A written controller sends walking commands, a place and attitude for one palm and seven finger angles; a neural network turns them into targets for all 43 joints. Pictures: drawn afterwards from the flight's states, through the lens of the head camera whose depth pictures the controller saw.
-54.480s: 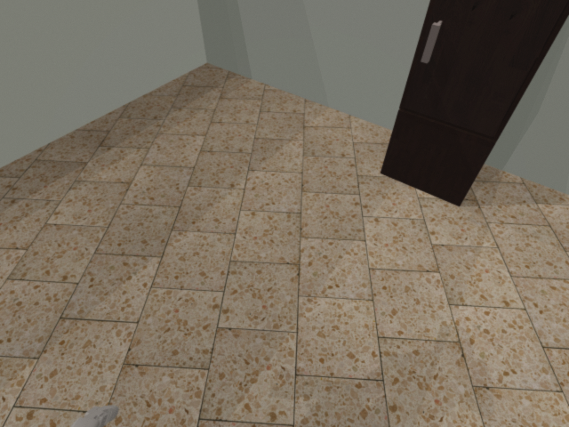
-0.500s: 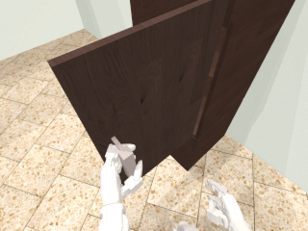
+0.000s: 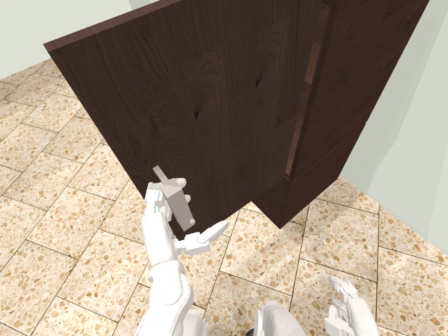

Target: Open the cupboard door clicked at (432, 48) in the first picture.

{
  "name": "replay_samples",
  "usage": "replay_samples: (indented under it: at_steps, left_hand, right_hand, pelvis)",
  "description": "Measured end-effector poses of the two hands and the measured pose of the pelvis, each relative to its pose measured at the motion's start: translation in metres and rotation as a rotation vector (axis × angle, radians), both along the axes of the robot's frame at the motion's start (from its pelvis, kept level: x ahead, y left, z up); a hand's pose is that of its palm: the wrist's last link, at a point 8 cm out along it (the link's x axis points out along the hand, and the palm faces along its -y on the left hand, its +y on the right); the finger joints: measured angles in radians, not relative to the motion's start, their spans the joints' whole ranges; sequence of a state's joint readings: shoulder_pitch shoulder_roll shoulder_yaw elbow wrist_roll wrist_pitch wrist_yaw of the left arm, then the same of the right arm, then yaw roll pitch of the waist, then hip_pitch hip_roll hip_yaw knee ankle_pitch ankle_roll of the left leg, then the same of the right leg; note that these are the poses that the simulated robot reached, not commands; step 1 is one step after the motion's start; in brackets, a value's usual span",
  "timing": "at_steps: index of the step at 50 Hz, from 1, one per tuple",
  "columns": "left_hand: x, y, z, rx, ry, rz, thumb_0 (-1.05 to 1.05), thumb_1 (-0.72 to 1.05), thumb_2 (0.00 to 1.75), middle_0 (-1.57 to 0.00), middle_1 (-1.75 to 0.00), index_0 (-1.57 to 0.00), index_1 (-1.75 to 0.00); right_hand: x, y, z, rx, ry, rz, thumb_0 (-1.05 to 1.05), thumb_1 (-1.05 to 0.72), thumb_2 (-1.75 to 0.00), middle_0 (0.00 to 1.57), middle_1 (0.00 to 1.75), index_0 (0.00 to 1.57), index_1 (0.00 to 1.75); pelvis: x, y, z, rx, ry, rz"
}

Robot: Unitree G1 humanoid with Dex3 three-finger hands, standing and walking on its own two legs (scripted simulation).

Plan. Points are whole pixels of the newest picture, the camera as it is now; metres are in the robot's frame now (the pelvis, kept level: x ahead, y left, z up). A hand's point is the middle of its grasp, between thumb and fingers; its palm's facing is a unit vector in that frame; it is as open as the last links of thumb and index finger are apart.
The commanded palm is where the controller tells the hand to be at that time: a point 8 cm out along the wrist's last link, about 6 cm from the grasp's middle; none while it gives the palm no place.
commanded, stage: open thumb and fingers to let go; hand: left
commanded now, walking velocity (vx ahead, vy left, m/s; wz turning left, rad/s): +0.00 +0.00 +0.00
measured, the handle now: (173, 198) +0.35 +0.10 +0.04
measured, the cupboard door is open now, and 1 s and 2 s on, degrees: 87 86 86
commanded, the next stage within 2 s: slide the hand sideways off the handle in 0.38 s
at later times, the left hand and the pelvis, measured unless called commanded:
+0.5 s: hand (184, 220) +0.30 +0.08 +0.04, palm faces +0.23 -0.97 -0.02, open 15.6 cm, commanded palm +0.26 +0.12 +0.04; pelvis +0.00 +0.04 +0.00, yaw -2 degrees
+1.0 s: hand (172, 246) +0.26 +0.09 +0.05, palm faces -0.17 -0.99 +0.01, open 16.4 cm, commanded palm +0.23 +0.15 +0.04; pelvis +0.02 +0.08 -0.01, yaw -3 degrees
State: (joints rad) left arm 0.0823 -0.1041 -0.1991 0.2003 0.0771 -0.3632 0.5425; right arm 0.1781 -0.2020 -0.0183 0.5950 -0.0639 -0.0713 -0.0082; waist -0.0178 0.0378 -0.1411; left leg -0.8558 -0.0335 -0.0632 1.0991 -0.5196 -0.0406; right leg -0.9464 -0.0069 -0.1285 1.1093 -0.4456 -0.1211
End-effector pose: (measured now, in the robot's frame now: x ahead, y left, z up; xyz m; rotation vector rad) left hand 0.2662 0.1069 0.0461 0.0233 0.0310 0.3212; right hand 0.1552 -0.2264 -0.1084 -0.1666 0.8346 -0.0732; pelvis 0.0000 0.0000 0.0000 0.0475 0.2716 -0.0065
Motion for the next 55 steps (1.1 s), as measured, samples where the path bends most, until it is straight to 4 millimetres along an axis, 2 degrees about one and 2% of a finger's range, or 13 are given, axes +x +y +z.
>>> replay_samples:
  at_steps: [4,9,17,24,27,31,35,40,46,55]
  left_hand:
    - [0.000,0.001,0.001,-0.005,-0.004,-0.012,0.00,-0.27,0.39,-0.31,-1.20,-0.31,-1.21]
    - [-0.002,0.009,0.002,-0.006,0.003,0.003,0.00,-0.41,0.33,-0.28,-1.08,-0.29,-1.09]
    - [-0.003,0.013,0.000,-0.005,-0.015,-0.051,-0.01,-0.48,0.30,-0.25,-0.78,-0.26,-0.78]
    - [0.005,0.016,-0.001,-0.002,-0.020,-0.092,-0.01,-0.50,0.30,-0.24,-0.52,-0.25,-0.51]
    - [0.005,0.021,-0.001,0.010,-0.022,-0.151,-0.01,-0.50,0.30,-0.25,-0.46,-0.23,-0.49]
    - [0.001,0.035,-0.002,0.064,-0.036,-0.399,-0.01,-0.49,0.30,-0.22,-0.39,-0.13,-0.42]
    - [-0.002,0.039,-0.001,-0.002,-0.024,-0.537,-0.01,-0.50,0.30,-0.17,-0.34,-0.09,-0.36]
    - [-0.006,0.037,0.000,-0.108,-0.006,-0.498,-0.01,-0.50,0.29,-0.12,-0.31,-0.11,-0.32]
    - [-0.013,0.035,0.001,-0.063,-0.031,-0.481,-0.01,-0.50,0.30,-0.11,-0.30,-0.14,-0.31]
    - [-0.029,0.053,-0.001,-0.046,0.019,-0.460,-0.01,-0.50,0.30,-0.13,-0.29,-0.15,-0.30]
  right_hand:
    - [-0.004,0.004,0.002,0.001,-0.009,-0.009,0.01,-0.91,-0.90,0.20,0.30,0.20,0.30]
    - [-0.003,0.013,0.009,-0.002,-0.030,-0.008,0.01,-0.91,-0.90,0.20,0.30,0.20,0.30]
    - [0.005,0.032,0.018,-0.020,-0.061,0.013,0.01,-0.91,-0.90,0.20,0.30,0.20,0.30]
    - [0.011,0.051,0.020,-0.018,-0.062,0.027,0.01,-0.91,-0.90,0.21,0.30,0.20,0.30]
    - [0.011,0.058,0.020,-0.008,-0.056,0.038,0.01,-0.91,-0.90,0.21,0.30,0.20,0.30]
    - [0.006,0.063,0.018,-0.001,-0.047,0.039,0.01,-0.91,-0.90,0.21,0.30,0.20,0.30]
    - [0.002,0.066,0.018,0.004,-0.051,0.013,0.01,-0.91,-0.90,0.21,0.30,0.20,0.30]
    - [0.004,0.072,0.024,0.001,-0.064,-0.004,0.01,-0.91,-0.90,0.21,0.30,0.20,0.30]
    - [0.015,0.078,0.026,0.001,-0.080,0.009,0.01,-0.91,-0.90,0.21,0.30,0.20,0.30]
    - [0.036,0.087,0.027,0.023,-0.098,0.020,0.01,-0.91,-0.90,0.21,0.30,0.20,0.30]
  pelvis:
    - [-0.003,0.005,0.000,-0.002,-0.005,-0.006]
    - [-0.005,0.013,0.002,-0.010,-0.017,-0.010]
    - [-0.005,0.029,0.001,-0.029,-0.023,-0.012]
    - [-0.003,0.043,0.000,-0.041,-0.019,-0.017]
    - [-0.002,0.047,0.000,-0.043,-0.018,-0.017]
    - [0.000,0.055,-0.002,-0.048,-0.023,-0.012]
    - [0.001,0.064,-0.002,-0.059,-0.035,-0.014]
    - [0.007,0.073,-0.001,-0.058,-0.024,-0.025]
    - [0.014,0.077,-0.007,-0.057,0.002,-0.036]
    - [0.022,0.076,-0.008,-0.063,0.003,-0.037]
